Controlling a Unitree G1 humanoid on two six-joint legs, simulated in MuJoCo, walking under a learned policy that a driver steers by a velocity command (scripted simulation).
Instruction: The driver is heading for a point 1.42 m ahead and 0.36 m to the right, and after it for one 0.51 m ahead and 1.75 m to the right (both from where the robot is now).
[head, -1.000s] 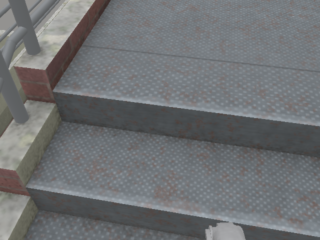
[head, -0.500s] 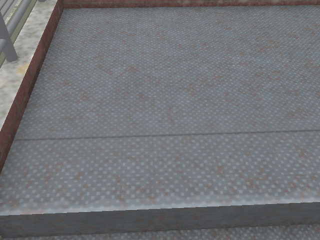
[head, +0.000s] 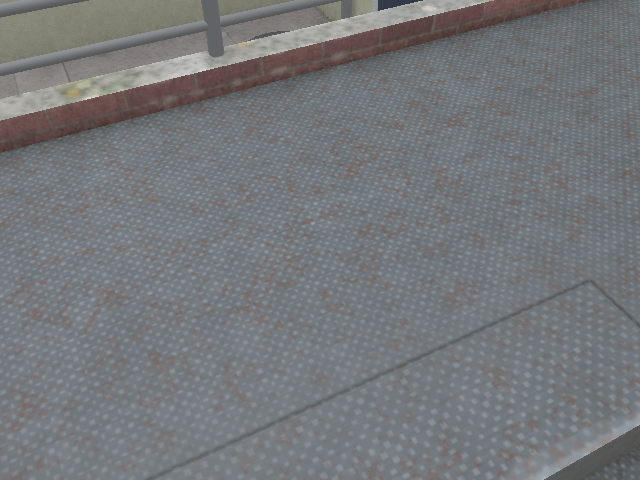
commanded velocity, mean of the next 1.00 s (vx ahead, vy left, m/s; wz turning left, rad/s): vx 0.50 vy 0.00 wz -0.45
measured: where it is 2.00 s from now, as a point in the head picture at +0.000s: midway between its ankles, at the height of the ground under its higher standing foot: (496, 271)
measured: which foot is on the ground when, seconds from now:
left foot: down 0.00-0.44, up 0.46-0.84, down 0.86-1.00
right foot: up 0.00-0.32, down 0.34-0.86, up 0.88-1.00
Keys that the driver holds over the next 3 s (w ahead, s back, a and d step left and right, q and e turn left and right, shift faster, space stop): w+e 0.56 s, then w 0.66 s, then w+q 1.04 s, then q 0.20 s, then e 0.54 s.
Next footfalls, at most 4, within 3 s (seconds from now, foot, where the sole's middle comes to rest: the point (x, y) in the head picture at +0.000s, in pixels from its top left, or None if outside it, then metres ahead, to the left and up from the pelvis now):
0.34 right None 0.38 -0.21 -0.59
0.86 left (386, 439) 0.57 -0.12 -0.59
1.28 right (532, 368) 0.71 -0.44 -0.59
1.82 left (447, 242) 1.08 -0.34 -0.59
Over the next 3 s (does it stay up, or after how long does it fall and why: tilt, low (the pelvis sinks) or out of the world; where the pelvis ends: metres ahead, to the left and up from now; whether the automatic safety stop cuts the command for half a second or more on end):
stays up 1.24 -0.43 0.18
